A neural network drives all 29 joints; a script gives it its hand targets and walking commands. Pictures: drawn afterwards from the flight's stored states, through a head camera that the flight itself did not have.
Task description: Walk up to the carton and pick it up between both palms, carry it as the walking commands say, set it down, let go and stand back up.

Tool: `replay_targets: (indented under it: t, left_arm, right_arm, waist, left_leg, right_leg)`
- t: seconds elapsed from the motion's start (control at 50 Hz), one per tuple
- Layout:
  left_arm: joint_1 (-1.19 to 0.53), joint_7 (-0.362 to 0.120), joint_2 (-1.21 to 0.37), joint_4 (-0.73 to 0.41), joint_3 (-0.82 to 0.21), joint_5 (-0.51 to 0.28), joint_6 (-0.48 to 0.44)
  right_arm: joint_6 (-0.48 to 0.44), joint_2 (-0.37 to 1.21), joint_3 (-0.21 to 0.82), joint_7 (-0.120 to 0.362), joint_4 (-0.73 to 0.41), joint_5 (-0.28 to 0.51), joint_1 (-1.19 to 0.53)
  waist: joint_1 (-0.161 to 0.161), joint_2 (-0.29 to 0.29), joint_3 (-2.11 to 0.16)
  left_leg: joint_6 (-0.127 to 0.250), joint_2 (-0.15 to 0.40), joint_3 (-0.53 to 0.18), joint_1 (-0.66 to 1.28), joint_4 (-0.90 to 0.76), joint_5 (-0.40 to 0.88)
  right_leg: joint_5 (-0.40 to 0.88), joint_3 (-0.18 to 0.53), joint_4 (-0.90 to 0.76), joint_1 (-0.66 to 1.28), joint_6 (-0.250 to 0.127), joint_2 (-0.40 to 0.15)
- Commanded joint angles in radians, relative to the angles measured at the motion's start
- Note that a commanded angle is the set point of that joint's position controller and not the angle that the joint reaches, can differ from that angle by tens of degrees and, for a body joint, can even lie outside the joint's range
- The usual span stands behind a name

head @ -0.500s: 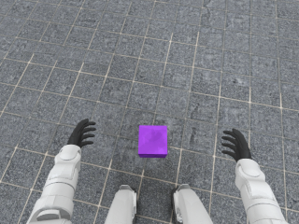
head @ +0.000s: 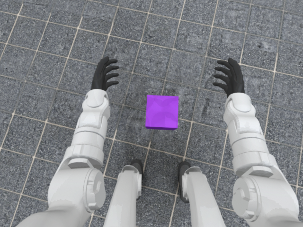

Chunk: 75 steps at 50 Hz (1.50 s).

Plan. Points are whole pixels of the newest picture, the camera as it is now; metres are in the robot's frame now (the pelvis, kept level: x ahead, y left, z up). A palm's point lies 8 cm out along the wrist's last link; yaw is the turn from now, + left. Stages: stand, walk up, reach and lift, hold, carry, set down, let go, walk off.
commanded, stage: reach and lift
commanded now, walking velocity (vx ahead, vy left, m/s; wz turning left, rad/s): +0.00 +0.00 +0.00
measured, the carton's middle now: (161, 113) +0.46 -0.01 -0.58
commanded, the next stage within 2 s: none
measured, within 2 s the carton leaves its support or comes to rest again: neither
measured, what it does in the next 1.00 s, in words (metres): lowers itself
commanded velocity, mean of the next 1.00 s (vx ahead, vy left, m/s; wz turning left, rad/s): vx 0.00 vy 0.00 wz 0.00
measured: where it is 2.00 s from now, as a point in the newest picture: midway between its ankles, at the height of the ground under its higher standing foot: (160, 188)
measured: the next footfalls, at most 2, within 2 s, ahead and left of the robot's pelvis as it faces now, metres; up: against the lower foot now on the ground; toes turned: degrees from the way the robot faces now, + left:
none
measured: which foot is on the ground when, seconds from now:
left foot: down 0.00-1.00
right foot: down 0.00-1.00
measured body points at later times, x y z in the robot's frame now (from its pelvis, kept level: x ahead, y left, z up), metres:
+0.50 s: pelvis +0.00 -0.01 -0.08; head +0.30 +0.00 +0.26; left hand +0.47 +0.16 -0.22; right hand +0.46 -0.17 -0.21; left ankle +0.08 +0.13 -0.63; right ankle +0.07 -0.14 -0.63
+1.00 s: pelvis -0.03 +0.00 -0.20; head +0.30 +0.00 +0.10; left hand +0.48 +0.15 -0.36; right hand +0.46 -0.17 -0.36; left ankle +0.08 +0.13 -0.63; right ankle +0.07 -0.14 -0.63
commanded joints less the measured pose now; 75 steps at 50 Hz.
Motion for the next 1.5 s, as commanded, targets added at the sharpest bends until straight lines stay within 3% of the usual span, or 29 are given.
replay_targets:
  t: [0.0, 0.12, 0.32, 0.76, 0.98, 1.28, 1.38, 1.48]
  left_arm:
    - [-0.214, 0.009, 0.046, -0.117, 0.001, 0.012, -0.027]
    - [-0.183, 0.004, 0.021, -0.129, 0.008, 0.032, -0.041]
    - [-0.191, -0.001, 0.031, -0.090, 0.024, 0.014, -0.064]
    - [-0.356, 0.065, 0.126, -0.064, -0.094, -0.164, -0.048]
    - [-0.471, 0.084, 0.152, 0.043, -0.134, -0.215, -0.064]
    - [-0.595, 0.091, 0.205, 0.188, -0.212, -0.273, -0.131]
    - [-0.622, 0.081, 0.198, 0.247, -0.242, -0.311, -0.148]
    - [-0.616, 0.043, 0.175, 0.360, -0.261, -0.308, -0.154]
  right_arm:
    - [-0.034, -0.062, -0.042, -0.001, -0.085, -0.029, -0.165]
    - [-0.054, -0.026, -0.062, 0.002, -0.106, -0.055, -0.149]
    - [-0.066, 0.004, -0.024, -0.025, -0.084, -0.040, -0.170]
    - [-0.045, -0.105, 0.107, -0.083, -0.062, 0.133, -0.328]
    - [-0.068, -0.159, 0.130, -0.084, 0.061, 0.176, -0.452]
    - [-0.133, -0.206, 0.196, -0.091, 0.242, 0.240, -0.592]
    - [-0.153, -0.215, 0.225, -0.088, 0.278, 0.265, -0.629]
    - [-0.158, -0.171, 0.265, -0.048, 0.411, 0.293, -0.630]
  waist:
    - [-0.014, 0.044, -0.870]
    - [0.000, 0.036, -0.887]
    - [0.009, 0.005, -0.893]
    - [0.011, 0.031, -1.023]
    - [0.009, 0.020, -0.944]
    - [0.011, 0.014, -0.846]
    - [-0.001, 0.007, -0.799]
    - [0.012, 0.007, -0.593]
  left_leg:
    - [-0.036, -0.088, 0.068, 0.567, -0.071, 0.274]
    - [-0.025, -0.094, 0.070, 0.490, -0.046, 0.318]
    - [-0.036, -0.101, 0.085, 0.220, 0.116, 0.228]
    - [-0.041, -0.085, 0.107, -0.028, 0.539, 0.058]
    - [-0.032, -0.072, 0.099, -0.107, 0.673, -0.008]
    - [-0.020, -0.055, 0.067, -0.194, 0.851, 0.045]
    - [-0.017, -0.051, 0.051, -0.232, 0.902, 0.048]
    - [-0.011, -0.044, 0.035, -0.371, 0.936, -0.004]
  right_leg:
    - [0.246, -0.129, -0.066, 0.340, 0.019, 0.107]
    - [0.295, -0.119, -0.042, 0.334, 0.018, 0.108]
    - [0.247, -0.098, 0.102, 0.219, 0.029, 0.114]
    - [0.063, -0.129, 0.527, -0.155, 0.027, 0.117]
    - [-0.017, -0.134, 0.661, -0.284, 0.025, 0.095]
    - [0.023, -0.095, 0.834, -0.344, 0.022, 0.077]
    - [0.034, -0.079, 0.885, -0.356, 0.022, 0.071]
    - [0.006, -0.056, 0.933, -0.447, 0.023, 0.066]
